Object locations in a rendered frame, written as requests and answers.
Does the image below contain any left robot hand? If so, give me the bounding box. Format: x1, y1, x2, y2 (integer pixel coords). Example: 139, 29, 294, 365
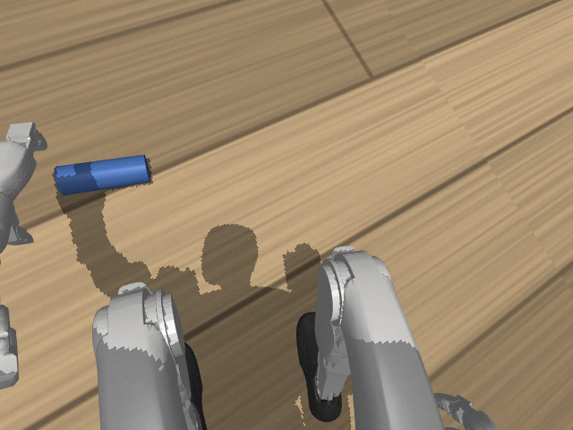
0, 122, 47, 245

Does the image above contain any right robot hand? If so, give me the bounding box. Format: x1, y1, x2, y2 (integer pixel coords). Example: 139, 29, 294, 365
434, 393, 500, 430

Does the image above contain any left robot arm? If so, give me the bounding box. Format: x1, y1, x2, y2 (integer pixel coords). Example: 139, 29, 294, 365
0, 193, 19, 390

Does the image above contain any right robot foot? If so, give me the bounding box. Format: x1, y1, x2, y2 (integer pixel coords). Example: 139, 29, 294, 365
296, 312, 342, 422

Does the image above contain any can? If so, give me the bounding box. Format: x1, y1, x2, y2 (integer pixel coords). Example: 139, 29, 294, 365
55, 155, 150, 195

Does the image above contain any left robot foot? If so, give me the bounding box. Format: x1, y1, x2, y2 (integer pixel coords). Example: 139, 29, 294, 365
184, 343, 207, 430

